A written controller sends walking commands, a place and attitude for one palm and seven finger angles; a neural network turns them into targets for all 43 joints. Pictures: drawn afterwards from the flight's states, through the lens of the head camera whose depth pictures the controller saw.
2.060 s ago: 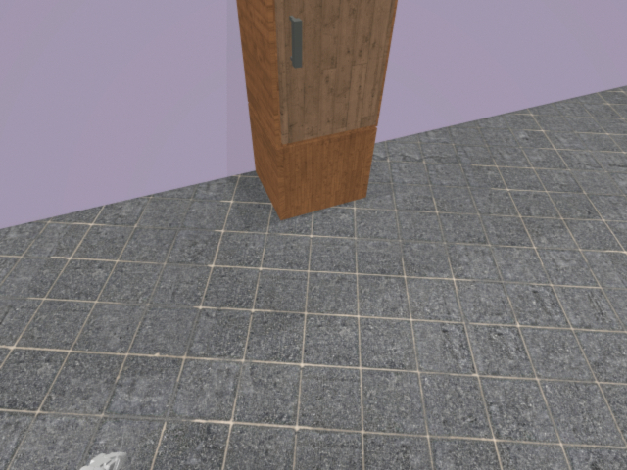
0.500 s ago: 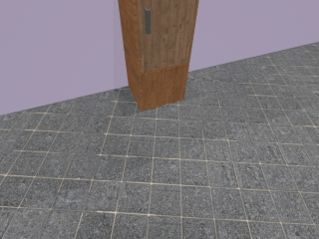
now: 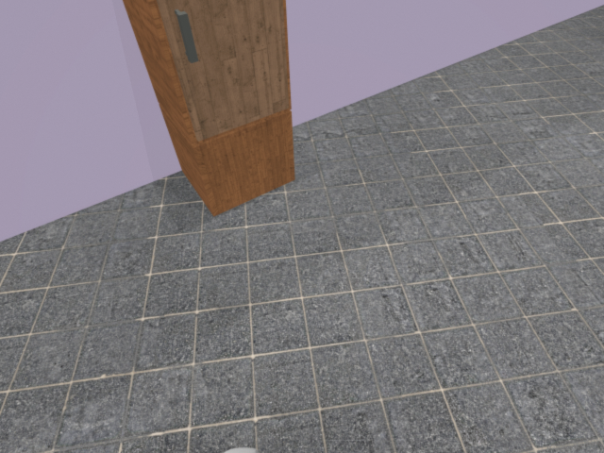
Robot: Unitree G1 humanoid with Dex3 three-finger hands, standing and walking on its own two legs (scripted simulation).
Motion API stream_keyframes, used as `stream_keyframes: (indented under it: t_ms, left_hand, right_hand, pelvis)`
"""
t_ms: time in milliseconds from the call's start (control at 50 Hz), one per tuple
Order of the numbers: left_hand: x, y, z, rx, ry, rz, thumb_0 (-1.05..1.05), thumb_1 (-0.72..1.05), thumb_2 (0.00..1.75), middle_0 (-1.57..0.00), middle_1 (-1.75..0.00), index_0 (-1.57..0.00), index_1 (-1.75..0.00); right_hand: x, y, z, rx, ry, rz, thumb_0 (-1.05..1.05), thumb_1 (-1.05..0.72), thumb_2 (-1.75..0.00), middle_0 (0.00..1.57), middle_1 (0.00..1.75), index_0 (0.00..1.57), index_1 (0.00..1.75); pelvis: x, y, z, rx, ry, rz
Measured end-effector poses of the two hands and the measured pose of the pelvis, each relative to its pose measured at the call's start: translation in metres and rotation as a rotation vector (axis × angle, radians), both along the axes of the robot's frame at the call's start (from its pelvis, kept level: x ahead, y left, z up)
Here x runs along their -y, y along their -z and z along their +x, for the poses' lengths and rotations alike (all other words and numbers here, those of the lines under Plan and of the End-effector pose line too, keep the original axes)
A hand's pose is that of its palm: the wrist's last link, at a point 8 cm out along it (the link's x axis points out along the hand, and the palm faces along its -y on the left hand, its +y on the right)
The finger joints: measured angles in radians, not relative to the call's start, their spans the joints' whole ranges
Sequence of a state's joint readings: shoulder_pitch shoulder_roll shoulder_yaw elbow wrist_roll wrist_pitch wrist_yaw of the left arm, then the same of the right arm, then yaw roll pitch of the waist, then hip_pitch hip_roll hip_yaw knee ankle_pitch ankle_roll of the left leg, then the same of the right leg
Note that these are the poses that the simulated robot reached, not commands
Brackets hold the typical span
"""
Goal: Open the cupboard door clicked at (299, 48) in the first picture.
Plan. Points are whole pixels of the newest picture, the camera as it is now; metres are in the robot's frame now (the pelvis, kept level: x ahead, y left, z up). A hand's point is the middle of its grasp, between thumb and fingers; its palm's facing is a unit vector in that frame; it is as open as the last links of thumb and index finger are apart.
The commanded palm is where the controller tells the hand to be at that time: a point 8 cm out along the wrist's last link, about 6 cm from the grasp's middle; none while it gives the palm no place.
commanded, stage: walk to a spot facing it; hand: left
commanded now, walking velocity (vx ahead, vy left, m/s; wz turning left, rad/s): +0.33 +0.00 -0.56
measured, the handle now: (185, 35) +1.17 +0.48 +0.04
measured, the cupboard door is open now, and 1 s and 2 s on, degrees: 0 0 0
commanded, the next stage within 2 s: turn to face it in 1.52 s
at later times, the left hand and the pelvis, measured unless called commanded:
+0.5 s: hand (172, 403) +0.21 +0.26 -0.18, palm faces -0.17 -0.97 -0.20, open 7.4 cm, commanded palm none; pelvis +0.20 +0.06 +0.00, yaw -17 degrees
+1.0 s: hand (327, 233) +0.60 +0.02 -0.16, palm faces -0.57 -0.81 -0.17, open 7.4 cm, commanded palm none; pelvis +0.38 -0.05 -0.01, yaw -32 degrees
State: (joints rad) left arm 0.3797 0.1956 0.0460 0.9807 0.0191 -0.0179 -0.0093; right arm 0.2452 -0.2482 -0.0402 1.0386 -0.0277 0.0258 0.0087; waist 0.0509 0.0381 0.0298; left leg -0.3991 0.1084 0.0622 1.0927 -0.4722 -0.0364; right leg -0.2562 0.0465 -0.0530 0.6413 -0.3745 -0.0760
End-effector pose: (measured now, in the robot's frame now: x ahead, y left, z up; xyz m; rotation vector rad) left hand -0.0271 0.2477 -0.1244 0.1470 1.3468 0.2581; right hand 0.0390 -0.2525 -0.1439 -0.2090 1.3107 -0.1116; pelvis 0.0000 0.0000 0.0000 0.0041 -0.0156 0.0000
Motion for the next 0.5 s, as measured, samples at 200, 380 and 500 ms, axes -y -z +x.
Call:
stream_keyframes:
  t_ms: [200, 380, 500]
  left_hand:
    - [0.015, -0.017, 0.025, -0.164, 0.068, -0.061, 0.00, 0.90, 0.90, -0.20, -0.30, -0.20, -0.30]
    - [-0.027, 0.009, 0.124, -0.165, 0.110, -0.057, 0.00, 0.90, 0.90, -0.20, -0.30, -0.20, -0.30]
    - [-0.057, 0.024, 0.247, -0.101, 0.251, -0.054, 0.01, 0.91, 0.90, -0.20, -0.30, -0.20, -0.30]
  right_hand:
    - [-0.012, -0.036, 0.109, 0.221, 0.079, 0.022, 0.01, -0.91, -0.90, 0.20, 0.30, 0.20, 0.30]
    - [-0.051, -0.037, 0.220, 0.318, 0.082, 0.010, 0.01, -0.91, -0.90, 0.20, 0.30, 0.20, 0.30]
    - [-0.065, -0.039, 0.222, 0.319, 0.209, -0.039, 0.01, -0.91, -0.90, 0.20, 0.30, 0.20, 0.30]
  pelvis:
    - [-0.007, -0.021, 0.060, -0.034, 0.120, 0.008]
    - [-0.039, -0.003, 0.148, -0.040, 0.195, -0.015]
    - [-0.055, 0.000, 0.198, -0.008, 0.297, -0.013]
